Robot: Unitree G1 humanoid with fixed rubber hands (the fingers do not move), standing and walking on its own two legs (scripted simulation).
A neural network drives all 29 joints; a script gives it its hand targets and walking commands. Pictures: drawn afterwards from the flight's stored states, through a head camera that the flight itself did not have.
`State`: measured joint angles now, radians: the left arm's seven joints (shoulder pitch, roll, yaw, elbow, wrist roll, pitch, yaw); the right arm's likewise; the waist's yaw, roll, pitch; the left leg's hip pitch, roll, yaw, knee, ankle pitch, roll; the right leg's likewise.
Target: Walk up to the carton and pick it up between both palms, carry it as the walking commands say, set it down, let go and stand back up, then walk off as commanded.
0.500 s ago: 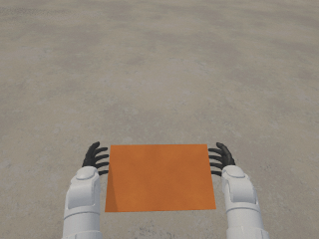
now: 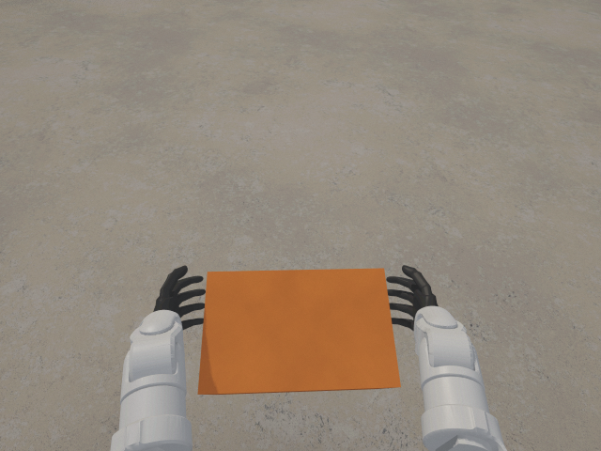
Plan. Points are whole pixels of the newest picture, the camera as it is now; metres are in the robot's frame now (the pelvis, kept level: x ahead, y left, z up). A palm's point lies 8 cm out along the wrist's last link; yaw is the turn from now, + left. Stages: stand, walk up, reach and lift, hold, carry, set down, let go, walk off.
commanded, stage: set down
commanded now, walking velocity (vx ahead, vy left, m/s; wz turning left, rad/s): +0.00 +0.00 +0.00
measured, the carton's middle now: (296, 334) +0.32 +0.02 -0.09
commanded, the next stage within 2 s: none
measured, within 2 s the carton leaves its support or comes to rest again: neither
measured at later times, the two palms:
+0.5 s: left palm (177, 338) +0.30 +0.21 -0.07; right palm (399, 331) +0.33 -0.15 -0.08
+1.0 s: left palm (188, 350) +0.32 +0.22 -0.16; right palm (383, 340) +0.35 -0.14 -0.17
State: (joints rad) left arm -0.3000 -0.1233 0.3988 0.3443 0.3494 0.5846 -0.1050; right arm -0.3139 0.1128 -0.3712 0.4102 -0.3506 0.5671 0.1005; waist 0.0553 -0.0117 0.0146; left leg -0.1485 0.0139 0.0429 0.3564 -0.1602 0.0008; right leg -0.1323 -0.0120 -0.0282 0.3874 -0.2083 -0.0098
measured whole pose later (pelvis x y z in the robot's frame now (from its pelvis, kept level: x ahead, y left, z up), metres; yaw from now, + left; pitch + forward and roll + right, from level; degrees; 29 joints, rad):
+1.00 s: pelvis -0.06 +0.01 -0.10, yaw +0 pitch +35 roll +0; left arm -0.61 -0.14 0.55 0.33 0.32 0.40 -0.11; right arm -0.66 0.05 -0.48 0.45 -0.32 0.38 0.15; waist 0.04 -0.03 -0.13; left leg -1.32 0.01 0.04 0.98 -0.26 0.03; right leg -1.29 -0.03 -0.02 1.00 -0.31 0.00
